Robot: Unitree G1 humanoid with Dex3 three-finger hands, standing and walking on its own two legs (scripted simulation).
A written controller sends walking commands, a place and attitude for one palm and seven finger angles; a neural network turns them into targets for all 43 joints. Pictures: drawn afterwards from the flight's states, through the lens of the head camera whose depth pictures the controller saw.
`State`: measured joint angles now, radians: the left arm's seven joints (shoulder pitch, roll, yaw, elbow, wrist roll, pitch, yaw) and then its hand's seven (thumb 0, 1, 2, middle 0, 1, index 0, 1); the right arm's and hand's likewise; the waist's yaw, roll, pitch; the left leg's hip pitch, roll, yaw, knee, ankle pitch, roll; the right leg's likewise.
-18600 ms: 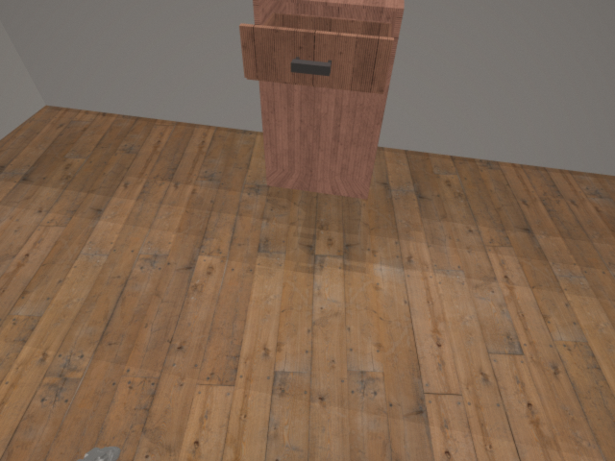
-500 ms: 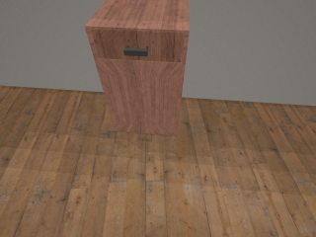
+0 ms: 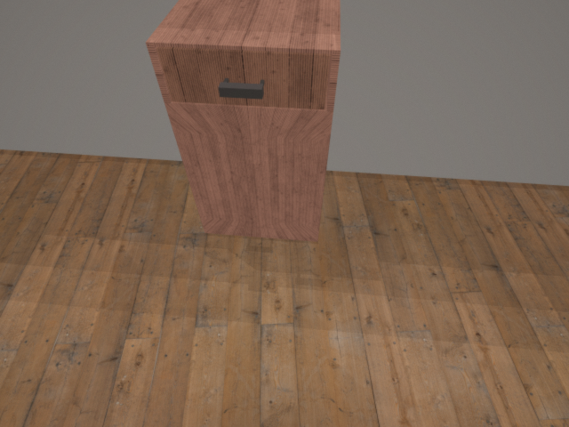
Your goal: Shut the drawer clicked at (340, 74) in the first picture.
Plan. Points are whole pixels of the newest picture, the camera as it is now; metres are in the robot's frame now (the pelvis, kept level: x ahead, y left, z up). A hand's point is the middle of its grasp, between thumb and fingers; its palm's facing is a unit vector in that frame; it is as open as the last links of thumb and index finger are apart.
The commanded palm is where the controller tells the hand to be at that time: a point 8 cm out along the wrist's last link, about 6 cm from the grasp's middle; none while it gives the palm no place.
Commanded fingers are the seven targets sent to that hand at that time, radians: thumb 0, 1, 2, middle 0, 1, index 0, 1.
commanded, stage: look to check the result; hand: left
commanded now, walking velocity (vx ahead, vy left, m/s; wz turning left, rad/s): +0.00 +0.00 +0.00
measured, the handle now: (242, 86) +0.93 +0.16 -0.03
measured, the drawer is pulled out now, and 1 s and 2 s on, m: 0.00 0.00 0.00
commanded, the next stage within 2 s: stand and wait in 0.02 s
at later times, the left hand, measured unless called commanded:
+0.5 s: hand out of the picture +0.10 +0.25 -0.16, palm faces -0.04 -0.94 -0.35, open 7.4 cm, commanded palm none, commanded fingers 0.00 0.90 0.90 -0.20 -0.30 -0.20 -0.30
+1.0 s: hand out of the picture +0.09 +0.25 -0.16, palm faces -0.04 -0.94 -0.35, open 7.4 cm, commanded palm none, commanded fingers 0.00 0.90 0.90 -0.20 -0.30 -0.20 -0.30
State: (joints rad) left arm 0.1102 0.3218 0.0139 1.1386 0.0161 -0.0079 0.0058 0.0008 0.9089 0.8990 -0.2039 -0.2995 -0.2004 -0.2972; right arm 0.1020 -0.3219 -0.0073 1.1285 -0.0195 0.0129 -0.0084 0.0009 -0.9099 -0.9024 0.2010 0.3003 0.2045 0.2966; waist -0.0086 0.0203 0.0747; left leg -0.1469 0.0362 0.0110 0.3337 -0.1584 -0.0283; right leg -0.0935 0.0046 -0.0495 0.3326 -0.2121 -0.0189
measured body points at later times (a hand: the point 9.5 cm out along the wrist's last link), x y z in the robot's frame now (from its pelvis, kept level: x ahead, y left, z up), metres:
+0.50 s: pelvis +0.01 +0.00 +0.00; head +0.03 +0.00 +0.45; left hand +0.10 +0.30 -0.13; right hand +0.08 -0.29 -0.14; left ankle +0.01 +0.14 -0.75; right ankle -0.02 -0.10 -0.75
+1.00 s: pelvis +0.02 +0.00 +0.00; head +0.03 +0.00 +0.45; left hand +0.09 +0.30 -0.13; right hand +0.08 -0.29 -0.14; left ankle +0.01 +0.14 -0.75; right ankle -0.02 -0.10 -0.75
